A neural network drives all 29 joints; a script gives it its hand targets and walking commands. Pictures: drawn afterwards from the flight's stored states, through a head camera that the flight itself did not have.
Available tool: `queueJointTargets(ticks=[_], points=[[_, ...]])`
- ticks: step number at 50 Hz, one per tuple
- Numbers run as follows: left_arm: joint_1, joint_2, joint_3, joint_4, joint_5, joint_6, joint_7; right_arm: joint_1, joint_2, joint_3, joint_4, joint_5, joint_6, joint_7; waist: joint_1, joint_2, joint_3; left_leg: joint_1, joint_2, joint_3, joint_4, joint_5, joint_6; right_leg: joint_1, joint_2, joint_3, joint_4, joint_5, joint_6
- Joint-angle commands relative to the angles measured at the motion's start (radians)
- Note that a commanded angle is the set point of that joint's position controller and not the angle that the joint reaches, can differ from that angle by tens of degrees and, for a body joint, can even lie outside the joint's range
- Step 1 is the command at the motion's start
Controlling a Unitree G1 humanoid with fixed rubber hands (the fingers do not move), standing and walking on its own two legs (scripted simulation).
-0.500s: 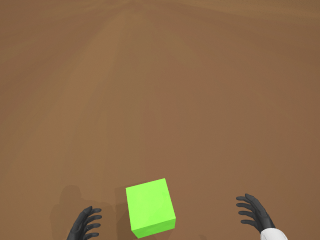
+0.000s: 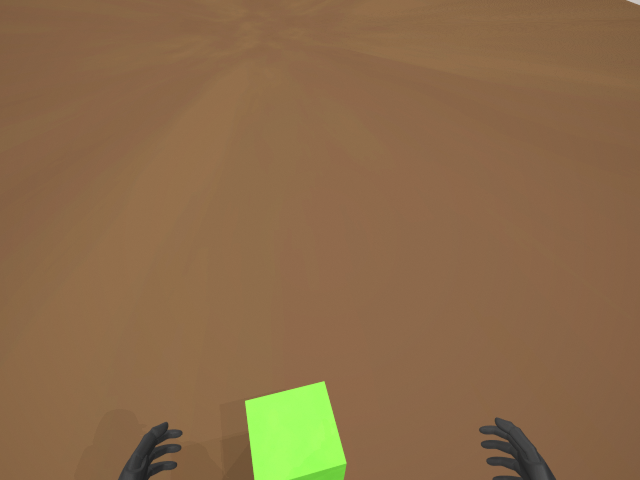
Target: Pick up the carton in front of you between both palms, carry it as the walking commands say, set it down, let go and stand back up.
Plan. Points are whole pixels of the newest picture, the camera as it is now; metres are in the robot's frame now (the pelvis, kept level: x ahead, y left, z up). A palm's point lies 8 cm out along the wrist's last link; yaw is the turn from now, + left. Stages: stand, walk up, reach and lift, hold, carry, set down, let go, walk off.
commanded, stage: stand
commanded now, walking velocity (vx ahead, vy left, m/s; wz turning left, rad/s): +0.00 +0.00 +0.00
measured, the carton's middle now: (295, 446) +0.37 +0.09 -0.65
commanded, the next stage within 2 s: none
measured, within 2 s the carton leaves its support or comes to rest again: neither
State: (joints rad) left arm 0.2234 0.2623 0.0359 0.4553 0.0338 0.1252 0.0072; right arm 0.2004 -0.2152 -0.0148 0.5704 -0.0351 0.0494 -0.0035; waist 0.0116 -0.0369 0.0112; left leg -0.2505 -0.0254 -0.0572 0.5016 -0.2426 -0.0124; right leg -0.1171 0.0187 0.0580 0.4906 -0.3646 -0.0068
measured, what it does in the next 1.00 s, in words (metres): stands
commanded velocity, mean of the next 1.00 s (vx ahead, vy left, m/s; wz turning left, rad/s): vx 0.00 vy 0.00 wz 0.00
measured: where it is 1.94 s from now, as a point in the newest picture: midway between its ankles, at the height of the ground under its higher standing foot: outside the picture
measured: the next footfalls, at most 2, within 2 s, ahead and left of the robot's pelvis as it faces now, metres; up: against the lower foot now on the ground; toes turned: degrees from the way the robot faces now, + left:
none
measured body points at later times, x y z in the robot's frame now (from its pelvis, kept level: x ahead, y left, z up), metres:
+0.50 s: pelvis +0.01 +0.02 +0.00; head +0.01 +0.05 +0.45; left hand +0.15 +0.31 -0.11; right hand +0.13 -0.27 -0.09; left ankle +0.01 +0.13 -0.74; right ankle -0.06 -0.12 -0.74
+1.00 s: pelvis -0.01 +0.02 +0.01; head -0.01 +0.04 +0.46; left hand +0.10 +0.32 -0.12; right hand +0.09 -0.29 -0.10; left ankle +0.01 +0.13 -0.74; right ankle -0.06 -0.12 -0.74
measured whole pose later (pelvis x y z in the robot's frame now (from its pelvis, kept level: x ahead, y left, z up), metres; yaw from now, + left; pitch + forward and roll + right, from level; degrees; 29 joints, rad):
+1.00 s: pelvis -0.01 +0.02 +0.01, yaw -2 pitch -2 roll +0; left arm 0.21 0.38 0.01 0.89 0.03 0.00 0.03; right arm 0.12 -0.34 -0.02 0.98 -0.02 0.00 -0.02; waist -0.01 -0.04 0.02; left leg -0.20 -0.03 -0.02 0.44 -0.21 0.02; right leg -0.06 0.00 0.09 0.39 -0.30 0.02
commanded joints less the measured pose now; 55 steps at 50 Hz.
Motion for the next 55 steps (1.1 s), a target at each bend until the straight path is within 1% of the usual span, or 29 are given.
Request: queueJointTargets(ticks=[1, 2, 3, 5, 9, 12, 17, 22, 29, 45, 55], points=[[-0.041, 0.141, 0.043, -0.005, 0.021, -0.073, 0.018, -0.029, -0.201, -0.072, 0.023, -0.028, -0.032, -0.025, -0.016, -0.005, -0.007, 0.036, 0.066, -0.019, -0.039, 0.04, 0.002, -0.147, -0.042, 0.031, -0.091, 0.029, 0.023], [-0.045, 0.14, 0.041, 0.006, 0.019, -0.084, 0.014, -0.05, -0.199, -0.071, 0.034, -0.025, -0.039, -0.025, -0.015, 0.032, 0.001, 0.014, 0.072, -0.031, -0.057, -0.007, 0.005, -0.143, -0.042, 0.031, -0.078, 0.019, 0.017], [-0.045, 0.149, 0.043, 0.02, 0.017, -0.092, 0.009, -0.067, -0.204, -0.071, 0.048, -0.023, -0.044, -0.022, -0.012, 0.06, -0.011, 0.003, 0.078, -0.043, -0.069, -0.026, 0.011, -0.129, -0.04, 0.029, -0.063, 0.04, 0.013], [-0.034, 0.165, 0.046, 0.049, 0.016, -0.107, 0.007, -0.09, -0.208, -0.071, 0.073, -0.019, -0.051, -0.019, -0.007, 0.077, -0.027, -0.001, 0.086, -0.057, -0.077, -0.004, 0.021, -0.105, -0.042, 0.028, -0.049, 0.09, 0.012], [-0.022, 0.187, 0.046, 0.096, 0.016, -0.124, 0.013, -0.087, -0.22, -0.073, 0.116, -0.011, -0.058, -0.018, -0.014, 0.077, -0.055, 0.05, 0.09, -0.058, -0.053, 0.13, 0.029, -0.091, -0.05, 0.044, -0.055, 0.173, 0.014], [-0.014, 0.198, 0.042, 0.127, 0.012, -0.129, 0.017, -0.08, -0.234, -0.074, 0.142, -0.008, -0.06, -0.02, -0.018, 0.074, -0.067, 0.082, 0.095, -0.059, -0.045, 0.2, 0.033, -0.082, -0.053, 0.05, -0.059, 0.222, 0.016], [-0.004, 0.212, 0.034, 0.179, 0.006, -0.132, 0.023, -0.081, -0.255, -0.07, 0.184, -0.004, -0.06, -0.022, -0.019, 0.058, -0.065, 0.11, 0.1, -0.062, -0.047, 0.264, 0.038, -0.066, -0.061, 0.054, -0.068, 0.271, 0.019], [-0.005, 0.222, 0.027, 0.222, 0.002, -0.133, 0.026, -0.087, -0.265, -0.063, 0.222, 0.001, -0.061, -0.022, -0.018, 0.042, -0.06, 0.125, 0.101, -0.061, -0.053, 0.294, 0.039, -0.053, -0.069, 0.056, -0.08, 0.299, 0.019], [-0.017, 0.231, 0.02, 0.271, -0.001, -0.135, 0.028, -0.097, -0.27, -0.054, 0.269, 0.005, -0.062, -0.021, -0.018, 0.032, -0.048, 0.133, 0.101, -0.06, -0.068, 0.288, 0.039, -0.043, -0.077, 0.062, -0.1, 0.302, 0.017], [-0.03, 0.257, 0.008, 0.367, -0.002, -0.139, 0.025, -0.113, -0.293, -0.04, 0.354, 0.013, -0.063, -0.017, -0.02, 0.035, -0.015, 0.136, 0.106, -0.068, -0.116, 0.206, 0.038, -0.04, -0.093, 0.077, -0.152, 0.248, 0.01], [-0.041, 0.272, 0.001, 0.414, -0.004, -0.141, 0.022, -0.12, -0.309, -0.032, 0.391, 0.017, -0.064, -0.014, -0.018, 0.033, -0.005, 0.135, 0.111, -0.076, -0.135, 0.179, 0.036, -0.038, -0.099, 0.08, -0.173, 0.226, 0.005]])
